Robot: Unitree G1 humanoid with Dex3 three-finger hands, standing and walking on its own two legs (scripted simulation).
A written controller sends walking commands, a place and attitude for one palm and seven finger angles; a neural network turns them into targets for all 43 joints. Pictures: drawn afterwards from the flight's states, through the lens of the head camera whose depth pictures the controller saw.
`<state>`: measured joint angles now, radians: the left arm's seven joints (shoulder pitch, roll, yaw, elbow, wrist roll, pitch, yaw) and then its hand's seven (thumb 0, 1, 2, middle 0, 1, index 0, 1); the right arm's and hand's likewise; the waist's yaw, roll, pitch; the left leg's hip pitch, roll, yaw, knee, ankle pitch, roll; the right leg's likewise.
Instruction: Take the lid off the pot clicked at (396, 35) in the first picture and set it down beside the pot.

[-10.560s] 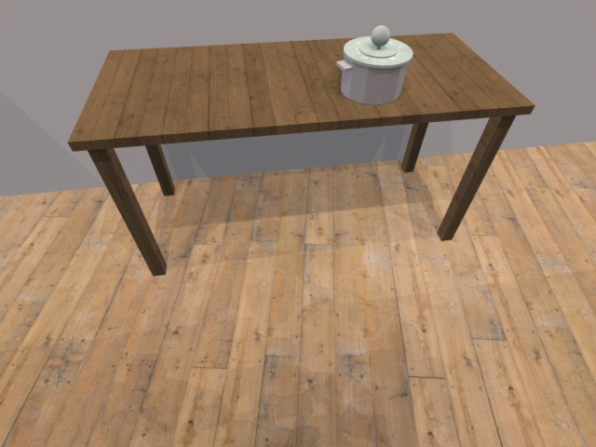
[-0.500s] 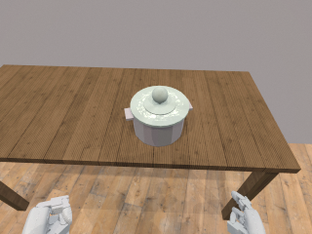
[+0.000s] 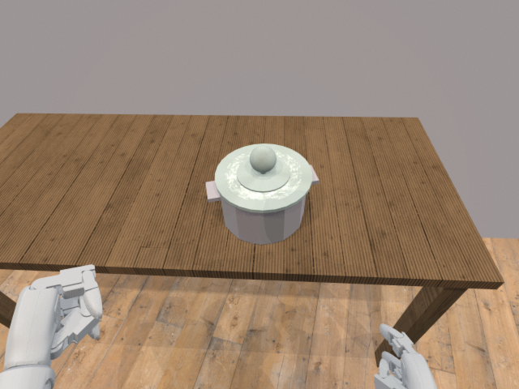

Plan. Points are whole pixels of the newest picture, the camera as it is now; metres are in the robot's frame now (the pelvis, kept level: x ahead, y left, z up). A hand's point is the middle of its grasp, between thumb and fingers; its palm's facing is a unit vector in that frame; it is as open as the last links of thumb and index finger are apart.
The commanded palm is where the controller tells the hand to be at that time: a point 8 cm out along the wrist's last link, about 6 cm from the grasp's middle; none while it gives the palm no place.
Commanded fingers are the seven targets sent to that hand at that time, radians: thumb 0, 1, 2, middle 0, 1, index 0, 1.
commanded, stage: reach forward and open the fingers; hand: left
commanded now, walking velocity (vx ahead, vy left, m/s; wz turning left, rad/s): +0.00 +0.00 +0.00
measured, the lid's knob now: (263, 159) +0.52 +0.06 +0.07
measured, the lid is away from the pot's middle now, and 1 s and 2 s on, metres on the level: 0.00 0.00 0.00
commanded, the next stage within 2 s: move the open hand above the knob in 1.08 s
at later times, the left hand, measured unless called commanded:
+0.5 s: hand (92, 288) +0.20 +0.25 +0.11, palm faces -0.20 -0.04 -0.98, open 4.5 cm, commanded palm +0.19 +0.25 +0.17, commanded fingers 0.00 0.04 1.29 -0.97 -0.54 -0.97 -0.54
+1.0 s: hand (105, 252) +0.24 +0.24 +0.13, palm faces -0.12 -0.06 -0.99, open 10.2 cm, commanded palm +0.23 +0.26 +0.21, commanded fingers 0.00 -0.39 1.53 -0.81 -0.08 -0.81 -0.08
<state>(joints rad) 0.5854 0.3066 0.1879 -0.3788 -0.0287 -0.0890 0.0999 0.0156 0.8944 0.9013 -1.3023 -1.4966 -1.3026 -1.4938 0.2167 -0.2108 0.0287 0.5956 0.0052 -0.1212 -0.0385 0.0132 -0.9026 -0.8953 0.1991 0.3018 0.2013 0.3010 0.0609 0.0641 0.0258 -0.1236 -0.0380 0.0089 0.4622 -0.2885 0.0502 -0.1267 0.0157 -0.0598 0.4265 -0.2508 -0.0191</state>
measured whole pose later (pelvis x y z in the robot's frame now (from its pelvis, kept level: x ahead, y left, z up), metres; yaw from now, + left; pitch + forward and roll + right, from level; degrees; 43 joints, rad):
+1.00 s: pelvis -0.04 +0.01 +0.00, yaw +0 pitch -2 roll +0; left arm -0.03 0.61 -0.04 -0.19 0.77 0.11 -0.26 0.00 -0.33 1.47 -0.83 -0.13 -0.83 -0.12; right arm 0.13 -0.29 0.03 0.57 0.05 0.05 0.01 0.01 -0.91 -0.90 0.20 0.30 0.20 0.30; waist 0.05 0.14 0.02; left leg -0.18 -0.08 0.02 0.42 -0.20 0.08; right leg -0.21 -0.02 -0.05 0.44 -0.19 0.00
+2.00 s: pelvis -0.02 -0.02 +0.00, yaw +0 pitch +0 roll +1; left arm -0.62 0.53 -0.29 0.18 0.83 0.24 -0.25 0.00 -0.40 1.57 -0.84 -0.08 -0.84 -0.08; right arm 0.08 -0.28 0.05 0.61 0.07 0.13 0.02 0.01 -0.91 -0.90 0.19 0.30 0.20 0.30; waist 0.01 0.12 -0.01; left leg -0.21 -0.05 0.01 0.44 -0.24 0.03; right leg -0.26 0.00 -0.06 0.51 -0.26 -0.04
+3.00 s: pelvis +0.00 +0.01 +0.00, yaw -2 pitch +9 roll +1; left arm -1.30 0.23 -0.33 1.15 0.87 0.46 -0.14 0.00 -0.40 1.57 -0.83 -0.08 -0.83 -0.08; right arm 0.25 -0.27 0.04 0.75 0.06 0.10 0.02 0.01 -0.91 -0.90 0.19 0.30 0.20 0.30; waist -0.12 0.09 -0.08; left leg -0.34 -0.07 0.05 0.43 -0.24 0.07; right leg -0.41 -0.02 -0.01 0.50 -0.25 -0.01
